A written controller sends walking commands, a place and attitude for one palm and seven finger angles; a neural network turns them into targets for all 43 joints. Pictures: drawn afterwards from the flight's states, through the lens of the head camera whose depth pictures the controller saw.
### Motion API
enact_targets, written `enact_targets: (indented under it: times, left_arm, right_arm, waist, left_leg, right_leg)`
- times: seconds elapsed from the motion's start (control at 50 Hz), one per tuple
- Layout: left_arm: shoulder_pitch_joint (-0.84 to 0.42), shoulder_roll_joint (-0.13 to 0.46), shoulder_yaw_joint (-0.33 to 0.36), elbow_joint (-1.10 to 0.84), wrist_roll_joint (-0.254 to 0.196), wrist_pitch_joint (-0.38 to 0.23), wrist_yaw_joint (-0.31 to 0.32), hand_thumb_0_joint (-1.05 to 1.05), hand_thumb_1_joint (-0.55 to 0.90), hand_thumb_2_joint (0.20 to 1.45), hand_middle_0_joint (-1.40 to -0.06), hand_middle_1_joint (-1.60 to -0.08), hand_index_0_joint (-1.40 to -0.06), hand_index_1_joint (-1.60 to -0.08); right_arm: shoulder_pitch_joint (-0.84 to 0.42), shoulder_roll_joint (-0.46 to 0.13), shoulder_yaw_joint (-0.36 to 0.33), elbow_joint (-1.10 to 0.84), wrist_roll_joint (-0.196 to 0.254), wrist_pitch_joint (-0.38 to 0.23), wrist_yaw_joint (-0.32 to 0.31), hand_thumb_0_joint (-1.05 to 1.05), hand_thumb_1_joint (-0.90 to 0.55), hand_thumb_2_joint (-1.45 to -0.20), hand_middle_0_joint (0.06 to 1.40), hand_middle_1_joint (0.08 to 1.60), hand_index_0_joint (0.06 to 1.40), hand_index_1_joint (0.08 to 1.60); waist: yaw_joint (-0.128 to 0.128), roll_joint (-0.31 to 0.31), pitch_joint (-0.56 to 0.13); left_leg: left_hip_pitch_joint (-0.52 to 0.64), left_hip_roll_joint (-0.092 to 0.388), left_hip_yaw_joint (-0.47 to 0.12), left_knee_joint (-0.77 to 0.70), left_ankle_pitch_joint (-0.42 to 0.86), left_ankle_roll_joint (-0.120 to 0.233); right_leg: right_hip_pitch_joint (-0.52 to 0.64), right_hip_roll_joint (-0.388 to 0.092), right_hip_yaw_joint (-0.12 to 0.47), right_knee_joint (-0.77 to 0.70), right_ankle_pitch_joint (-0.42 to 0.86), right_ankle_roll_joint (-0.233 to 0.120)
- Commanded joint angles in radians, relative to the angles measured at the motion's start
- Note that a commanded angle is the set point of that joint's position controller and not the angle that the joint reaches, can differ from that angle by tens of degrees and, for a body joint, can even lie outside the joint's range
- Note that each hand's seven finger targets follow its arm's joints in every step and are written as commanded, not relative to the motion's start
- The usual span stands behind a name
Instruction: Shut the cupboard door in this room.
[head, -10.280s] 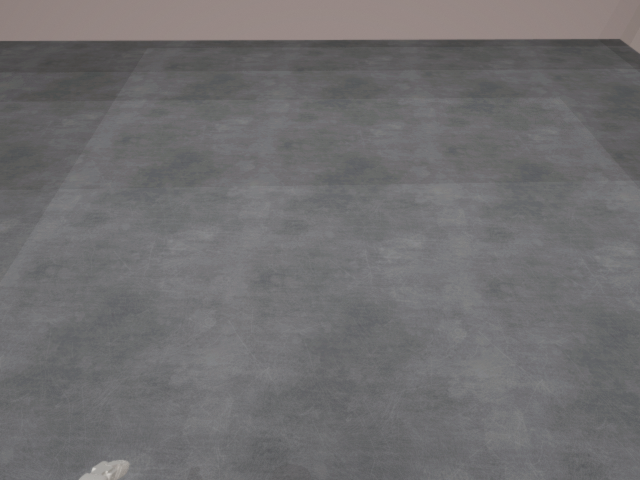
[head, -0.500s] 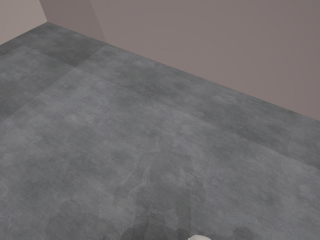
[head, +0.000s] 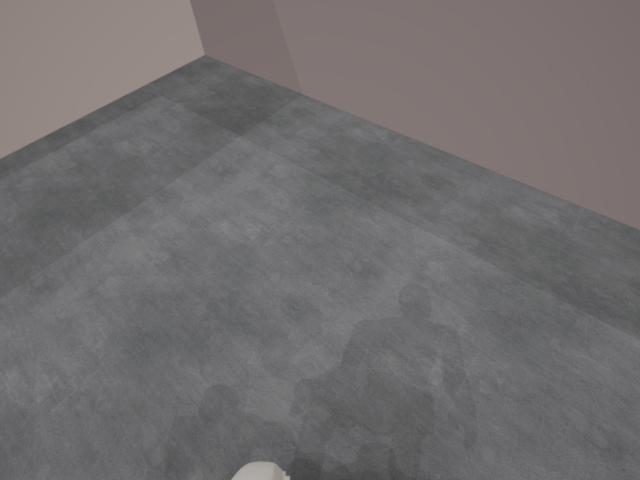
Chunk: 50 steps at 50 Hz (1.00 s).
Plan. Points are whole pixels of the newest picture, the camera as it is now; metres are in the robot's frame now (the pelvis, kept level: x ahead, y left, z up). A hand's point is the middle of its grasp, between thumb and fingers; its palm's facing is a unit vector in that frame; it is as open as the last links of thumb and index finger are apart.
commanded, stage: turn or walk to find it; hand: left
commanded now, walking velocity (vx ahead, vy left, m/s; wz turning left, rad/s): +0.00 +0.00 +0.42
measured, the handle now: out of the picture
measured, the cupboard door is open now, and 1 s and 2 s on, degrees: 97 97 97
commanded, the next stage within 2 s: none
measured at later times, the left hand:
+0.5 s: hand out of the picture +0.01 +0.28 -0.16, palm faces +0.22 -0.94 -0.24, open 7.4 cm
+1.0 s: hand out of the picture -0.07 +0.19 -0.16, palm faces +0.41 -0.87 -0.26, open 7.4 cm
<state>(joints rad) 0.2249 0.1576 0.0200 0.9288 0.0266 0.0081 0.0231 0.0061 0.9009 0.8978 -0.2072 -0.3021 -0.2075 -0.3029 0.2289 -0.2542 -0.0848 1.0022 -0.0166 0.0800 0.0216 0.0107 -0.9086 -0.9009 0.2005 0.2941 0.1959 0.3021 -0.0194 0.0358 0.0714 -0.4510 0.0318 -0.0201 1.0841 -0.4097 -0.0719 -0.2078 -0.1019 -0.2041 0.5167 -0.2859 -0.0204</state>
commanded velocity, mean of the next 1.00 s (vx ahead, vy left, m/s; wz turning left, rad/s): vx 0.00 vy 0.00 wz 0.42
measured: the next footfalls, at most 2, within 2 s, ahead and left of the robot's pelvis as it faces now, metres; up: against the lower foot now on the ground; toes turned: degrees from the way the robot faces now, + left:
left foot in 0.18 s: +0.01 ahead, +0.15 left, +0.00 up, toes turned +10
right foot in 0.70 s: +0.04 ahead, -0.09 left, +0.00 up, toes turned +12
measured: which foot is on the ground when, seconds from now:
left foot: up 0.00-0.16, down 0.18-0.70, up 0.72-1.00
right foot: down 0.00-0.18, up 0.20-0.68, down 0.70-1.00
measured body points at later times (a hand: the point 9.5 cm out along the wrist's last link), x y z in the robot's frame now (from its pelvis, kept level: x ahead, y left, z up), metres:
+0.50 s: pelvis -0.02 +0.05 +0.00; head -0.01 +0.07 +0.45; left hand +0.00 +0.32 -0.14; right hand +0.10 -0.17 -0.13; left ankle -0.03 +0.14 -0.74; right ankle -0.01 -0.11 -0.67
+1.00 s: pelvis -0.05 +0.00 +0.00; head -0.02 -0.01 +0.45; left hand -0.09 +0.24 -0.14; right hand +0.08 -0.23 -0.16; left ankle -0.14 +0.13 -0.68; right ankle +0.00 -0.10 -0.74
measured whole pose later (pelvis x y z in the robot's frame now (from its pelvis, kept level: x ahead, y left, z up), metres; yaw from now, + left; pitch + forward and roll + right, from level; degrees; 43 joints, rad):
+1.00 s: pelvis -0.05 +0.00 +0.00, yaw +25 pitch -1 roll +2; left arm 0.23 0.17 0.03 0.94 0.03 0.02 0.02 0.01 0.90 0.90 -0.21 -0.30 -0.21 -0.30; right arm 0.25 -0.25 -0.09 1.00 -0.02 0.08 0.02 0.01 -0.91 -0.90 0.20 0.29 0.20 0.30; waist -0.02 0.02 0.07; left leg -0.41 0.04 -0.01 0.98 -0.43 -0.07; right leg -0.23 -0.11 -0.18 0.52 -0.27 -0.01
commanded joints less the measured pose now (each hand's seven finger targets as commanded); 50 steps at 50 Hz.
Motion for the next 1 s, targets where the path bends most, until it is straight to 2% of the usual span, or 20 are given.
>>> enact_targets:
  times: [0.0,0.08,0.12,0.14,0.16,0.18,0.22,0.26,0.32,0.52,0.62,0.64,0.66,0.68,0.7,0.72,0.74,0.78,0.9,0.98]
  left_arm:
    - [0.065,0.236,0.065,-0.029,0.003,-0.016,0.009,0.000,0.900,0.900,-0.200,-0.300,-0.200,-0.300]
    - [0.065,0.266,0.077,-0.012,0.005,-0.007,0.007,0.000,0.900,0.900,-0.200,-0.300,-0.200,-0.300]
    - [0.046,0.260,0.078,-0.010,-0.003,0.000,0.004,0.000,0.900,0.900,-0.200,-0.300,-0.200,-0.300]
    - [0.049,0.236,0.075,-0.015,-0.014,0.007,0.001,0.000,0.900,0.900,-0.200,-0.300,-0.200,-0.300]
    - [0.057,0.175,0.063,-0.049,-0.020,0.013,-0.006,0.000,0.900,0.900,-0.200,-0.300,-0.200,-0.300]
    - [-0.021,0.156,0.046,-0.075,-0.009,0.024,0.000,0.000,0.900,0.900,-0.200,-0.300,-0.200,-0.300]
    - [-0.078,0.168,0.055,-0.063,-0.012,0.032,0.000,0.000,0.900,0.900,-0.200,-0.300,-0.200,-0.300]
    - [-0.038,0.166,0.057,-0.028,-0.010,0.026,-0.011,0.000,0.900,0.900,-0.200,-0.300,-0.200,-0.300]
    - [-0.009,0.170,0.056,-0.012,-0.011,0.024,-0.012,0.000,0.900,0.900,-0.200,-0.300,-0.200,-0.300]
    - [-0.101,0.144,0.048,-0.071,-0.017,0.024,-0.002,0.000,0.900,0.900,-0.200,-0.300,-0.200,-0.300]
    - [0.011,0.147,0.050,-0.056,-0.022,0.008,0.002,0.000,0.900,0.900,-0.200,-0.300,-0.200,-0.300]
    - [0.041,0.168,0.056,-0.048,-0.019,0.000,0.006,0.000,0.900,0.900,-0.200,-0.300,-0.200,-0.300]
    - [0.060,0.235,0.068,-0.050,-0.006,-0.010,0.013,0.000,0.900,0.900,-0.200,-0.300,-0.200,-0.300]
    - [0.052,0.299,0.078,-0.067,0.002,-0.011,0.014,0.000,0.900,0.900,-0.200,-0.300,-0.200,-0.300]
    - [0.030,0.290,0.084,-0.083,-0.009,-0.009,0.018,0.000,0.900,0.900,-0.200,-0.300,-0.200,-0.300]
    - [-0.031,0.269,0.082,-0.091,-0.009,-0.007,0.018,0.000,0.900,0.900,-0.200,-0.300,-0.200,-0.300]
    - [-0.077,0.236,0.071,-0.102,-0.010,-0.006,0.015,0.000,0.900,0.900,-0.200,-0.300,-0.200,-0.300]
    - [-0.120,0.198,0.057,-0.109,-0.009,-0.013,0.011,0.000,0.900,0.900,-0.200,-0.300,-0.200,-0.300]
    - [0.004,0.218,0.064,-0.055,0.000,-0.013,0.011,0.000,0.900,0.900,-0.200,-0.300,-0.200,-0.300]
    - [0.062,0.258,0.078,-0.027,0.007,-0.010,0.009,0.000,0.900,0.900,-0.200,-0.300,-0.200,-0.300]
  right_arm:
    - [-0.099,-0.036,0.005,-0.093,0.003,-0.030,-0.005,0.000,-0.900,-0.900,0.200,0.300,0.200,0.300]
    - [-0.084,-0.031,0.015,-0.097,0.011,-0.045,-0.010,0.000,-0.900,-0.900,0.200,0.300,0.200,0.300]
    - [-0.024,-0.044,0.014,-0.084,0.008,-0.056,-0.011,0.000,-0.900,-0.900,0.200,0.300,0.200,0.300]
    - [0.009,-0.092,0.004,-0.078,0.005,-0.067,-0.010,0.000,-0.900,-0.900,0.200,0.300,0.200,0.300]
    - [0.041,-0.197,-0.020,-0.084,-0.003,-0.073,-0.013,0.000,-0.900,-0.900,0.200,0.300,0.200,0.300]
    - [0.085,-0.238,-0.030,-0.068,-0.002,-0.065,-0.021,0.000,-0.900,-0.900,0.200,0.300,0.200,0.300]
    - [0.027,-0.191,-0.018,-0.070,-0.005,-0.066,-0.039,0.000,-0.900,-0.900,0.200,0.300,0.200,0.300]
    - [-0.045,-0.146,0.001,-0.090,-0.004,-0.074,-0.042,0.000,-0.900,-0.900,0.200,0.300,0.200,0.300]
    - [-0.033,-0.138,0.003,-0.094,0.003,-0.082,-0.041,0.000,-0.900,-0.900,0.200,0.300,0.200,0.300]
    - [0.012,-0.144,-0.018,-0.096,-0.009,-0.064,-0.034,0.000,-0.900,-0.900,0.200,0.300,0.200,0.300]
    - [-0.030,-0.142,-0.026,-0.111,-0.005,-0.056,-0.029,0.000,-0.900,-0.900,0.200,0.300,0.200,0.300]
    - [-0.028,-0.117,-0.024,-0.113,0.000,-0.055,-0.026,0.000,-0.900,-0.900,0.200,0.300,0.200,0.300]
    - [-0.008,-0.063,-0.016,-0.123,0.010,-0.056,-0.020,0.000,-0.900,-0.900,0.200,0.300,0.200,0.300]
    - [-0.018,-0.027,-0.009,-0.151,0.007,-0.055,-0.019,0.000,-0.900,-0.900,0.200,0.300,0.200,0.300]
    - [-0.036,-0.076,-0.025,-0.151,-0.005,-0.038,-0.021,0.000,-0.900,-0.900,0.200,0.300,0.200,0.300]
    - [-0.036,-0.079,-0.028,-0.133,-0.006,-0.027,-0.018,0.000,-0.900,-0.900,0.200,0.300,0.200,0.300]
    - [-0.019,-0.075,-0.031,-0.109,-0.008,-0.020,-0.010,0.000,-0.900,-0.900,0.200,0.300,0.200,0.300]
    - [0.049,-0.054,-0.026,-0.079,-0.010,-0.015,-0.003,0.000,-0.900,-0.900,0.200,0.300,0.200,0.300]
    - [-0.032,-0.044,-0.012,-0.089,-0.003,-0.020,-0.003,0.000,-0.900,-0.900,0.200,0.300,0.200,0.300]
    - [-0.083,-0.030,0.005,-0.101,0.007,-0.038,-0.008,0.000,-0.900,-0.900,0.200,0.300,0.200,0.300]
  waist:
    - [0.065,-0.215,-0.058]
    - [0.060,-0.249,-0.100]
    - [0.022,-0.197,-0.127]
    - [-0.003,-0.075,-0.151]
    - [-0.016,0.219,-0.150]
    - [-0.055,0.252,-0.137]
    - [-0.034,0.193,-0.071]
    - [0.008,0.128,-0.056]
    - [0.013,0.096,-0.095]
    - [-0.018,0.120,-0.077]
    - [0.037,0.110,-0.112]
    - [0.050,0.060,-0.120]
    - [0.057,-0.131,-0.136]
    - [0.064,-0.327,-0.091]
    - [0.067,-0.288,-0.081]
    - [0.037,-0.241,-0.037]
    - [0.011,-0.180,0.003]
    - [-0.023,-0.185,0.000]
    - [0.040,-0.202,-0.015]
    - [0.075,-0.246,-0.076]
  left_leg:
    - [-0.027,0.004,0.053,-0.157,-0.053,0.003]
    - [0.082,-0.005,0.105,-0.361,-0.038,0.021]
    - [0.225,-0.009,0.117,-0.585,0.130,0.035]
    - [0.369,0.049,0.050,-0.697,0.279,0.059]
    - [0.486,0.295,-0.276,-0.730,0.570,0.169]
    - [0.404,0.387,-0.342,-0.774,0.619,0.258]
    - [0.324,0.321,-0.296,-0.771,0.531,0.263]
    - [0.314,0.235,-0.191,-0.758,0.582,0.229]
    - [0.359,0.200,-0.148,-0.756,0.652,0.220]
    - [0.303,0.202,-0.297,-0.757,0.516,0.251]
    - [0.177,0.141,-0.306,-0.679,0.453,0.204]
    - [0.096,0.098,-0.285,-0.628,0.359,0.164]
    - [-0.055,0.006,-0.188,-0.479,0.160,0.103]
    - [-0.159,-0.112,-0.043,-0.251,-0.137,0.047]
    - [-0.127,-0.067,-0.084,-0.075,-0.161,0.050]
    - [-0.115,-0.050,-0.091,0.042,-0.115,0.053]
    - [-0.102,-0.033,-0.078,0.114,-0.044,0.050]
    - [-0.083,-0.022,-0.039,0.165,0.049,0.029]
    - [-0.059,0.000,0.017,-0.036,-0.009,0.004]
    - [0.012,-0.005,0.064,-0.264,-0.084,0.012]
  right_leg:
    - [0.118,-0.257,0.171,-0.164,0.415,-0.115]
    - [0.123,-0.274,0.143,-0.091,0.474,-0.112]
    - [0.066,-0.241,0.081,0.010,0.409,-0.044]
    - [-0.047,-0.200,0.040,0.133,0.298,0.011]
    - [-0.303,-0.064,-0.005,0.327,-0.141,0.091]
    - [-0.322,-0.024,0.076,0.482,-0.377,0.096]
    - [-0.360,-0.031,0.171,0.598,-0.279,0.090]
    - [-0.339,-0.024,0.175,0.609,-0.158,0.097]
    - [-0.317,-0.010,0.177,0.593,-0.104,0.109]
    - [-0.230,0.034,0.187,0.346,-0.166,0.104]
    - [0.012,0.073,0.156,0.004,0.000,0.084]
    - [0.124,0.044,0.174,-0.125,0.078,0.076]
    - [0.242,-0.132,0.346,-0.228,0.023,0.024]
    - [0.185,-0.353,0.548,-0.280,0.047,-0.088]
    - [0.047,-0.390,0.544,-0.302,0.010,-0.140]
    - [-0.038,-0.340,0.510,-0.311,-0.060,-0.139]
    - [-0.095,-0.279,0.414,-0.300,-0.077,-0.111]
    - [-0.102,-0.207,0.270,-0.270,-0.006,-0.076]
    - [0.017,-0.233,0.234,-0.234,0.114,-0.101]
    - [0.112,-0.257,0.219,-0.152,0.343,-0.127]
